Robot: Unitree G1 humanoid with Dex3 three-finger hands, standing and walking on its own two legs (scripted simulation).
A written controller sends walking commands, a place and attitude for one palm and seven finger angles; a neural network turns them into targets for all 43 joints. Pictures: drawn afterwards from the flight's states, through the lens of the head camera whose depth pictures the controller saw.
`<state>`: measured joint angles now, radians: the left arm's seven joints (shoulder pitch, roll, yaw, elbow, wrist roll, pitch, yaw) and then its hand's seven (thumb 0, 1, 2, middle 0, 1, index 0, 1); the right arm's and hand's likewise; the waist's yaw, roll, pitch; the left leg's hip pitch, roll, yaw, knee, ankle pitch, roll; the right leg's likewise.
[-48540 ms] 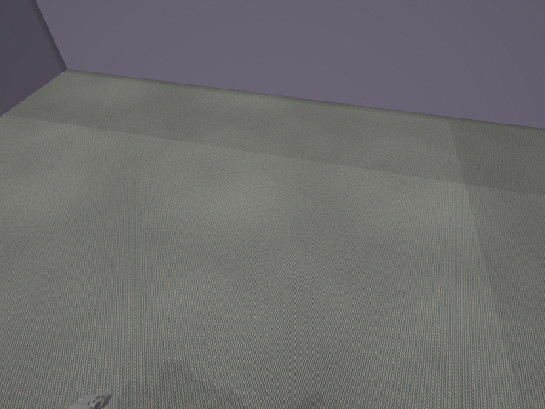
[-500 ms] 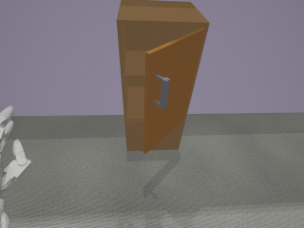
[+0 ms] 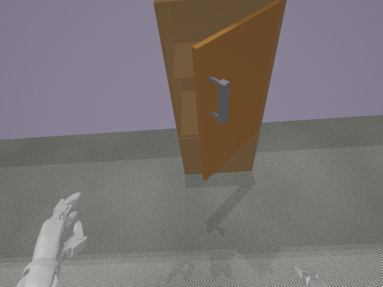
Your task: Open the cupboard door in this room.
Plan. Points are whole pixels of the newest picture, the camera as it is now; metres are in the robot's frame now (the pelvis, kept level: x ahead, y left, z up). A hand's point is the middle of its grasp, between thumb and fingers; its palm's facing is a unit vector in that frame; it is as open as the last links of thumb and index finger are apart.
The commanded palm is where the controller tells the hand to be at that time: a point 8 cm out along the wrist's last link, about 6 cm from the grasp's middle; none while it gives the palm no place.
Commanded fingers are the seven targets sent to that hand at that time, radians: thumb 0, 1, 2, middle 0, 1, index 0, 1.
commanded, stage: let the arm hang, fingers relaxed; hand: left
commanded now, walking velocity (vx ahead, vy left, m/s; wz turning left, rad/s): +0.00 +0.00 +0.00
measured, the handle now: (217, 100) +0.61 -0.05 +0.04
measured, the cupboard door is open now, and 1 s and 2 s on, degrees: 44 44 44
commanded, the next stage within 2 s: look to check the result in 0.98 s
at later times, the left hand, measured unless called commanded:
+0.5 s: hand out of the picture -0.02 +0.20 -0.15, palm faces +0.01 -0.97 -0.24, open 7.3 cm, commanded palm none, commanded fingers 0.00 0.90 0.90 -0.20 -0.30 -0.20 -0.30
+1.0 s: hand out of the picture -0.02 +0.18 -0.16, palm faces +0.02 -0.99 -0.16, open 7.4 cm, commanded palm none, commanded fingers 0.00 0.90 0.90 -0.20 -0.30 -0.20 -0.30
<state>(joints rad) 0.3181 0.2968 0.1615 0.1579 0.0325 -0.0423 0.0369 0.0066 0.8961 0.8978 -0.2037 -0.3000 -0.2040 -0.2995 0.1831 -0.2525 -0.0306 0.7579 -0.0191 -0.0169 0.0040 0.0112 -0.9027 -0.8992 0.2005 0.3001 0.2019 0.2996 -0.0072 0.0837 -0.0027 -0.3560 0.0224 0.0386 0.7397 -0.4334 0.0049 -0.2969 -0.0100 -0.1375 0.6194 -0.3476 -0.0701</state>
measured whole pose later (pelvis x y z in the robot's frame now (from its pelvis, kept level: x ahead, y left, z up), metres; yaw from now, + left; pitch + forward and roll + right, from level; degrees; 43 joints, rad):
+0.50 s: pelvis +0.00 +0.02 +0.02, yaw -1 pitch -2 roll +0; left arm 0.30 0.17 0.00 1.14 0.01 0.00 0.03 0.00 0.92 0.90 -0.20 -0.30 -0.20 -0.30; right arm 0.29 -0.14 0.01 1.13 -0.02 0.02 -0.03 0.01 -0.91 -0.90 0.20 0.30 0.20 0.30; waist -0.01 0.04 0.06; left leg -0.15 0.02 0.07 0.41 -0.23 0.01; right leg -0.13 0.00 -0.13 0.39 -0.23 -0.04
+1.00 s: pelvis +0.00 +0.03 +0.02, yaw -1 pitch -1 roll +0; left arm 0.31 0.10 0.00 1.16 0.01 -0.01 0.03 0.01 0.91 0.90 -0.20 -0.30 -0.20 -0.30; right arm 0.32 -0.11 0.01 1.16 -0.02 0.00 -0.04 0.00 -0.91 -0.90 0.20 0.30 0.20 0.30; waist -0.01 0.01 0.04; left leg -0.15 0.00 0.09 0.40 -0.23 0.03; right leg -0.15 -0.02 -0.10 0.40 -0.23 -0.02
